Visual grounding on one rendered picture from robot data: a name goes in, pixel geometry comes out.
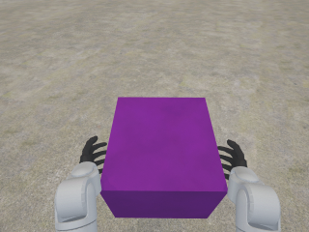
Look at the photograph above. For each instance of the robot left forearm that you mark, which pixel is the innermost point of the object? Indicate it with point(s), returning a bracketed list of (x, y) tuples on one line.
[(75, 201)]

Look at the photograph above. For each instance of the carton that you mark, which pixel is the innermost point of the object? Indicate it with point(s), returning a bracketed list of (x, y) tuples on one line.
[(162, 160)]

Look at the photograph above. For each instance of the robot right hand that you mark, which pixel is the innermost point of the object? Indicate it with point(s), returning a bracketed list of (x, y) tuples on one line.
[(237, 158)]

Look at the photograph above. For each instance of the robot left hand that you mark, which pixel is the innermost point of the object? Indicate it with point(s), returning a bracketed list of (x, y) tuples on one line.
[(88, 152)]

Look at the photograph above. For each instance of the robot right forearm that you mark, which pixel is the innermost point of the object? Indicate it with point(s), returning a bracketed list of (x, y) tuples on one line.
[(258, 207)]

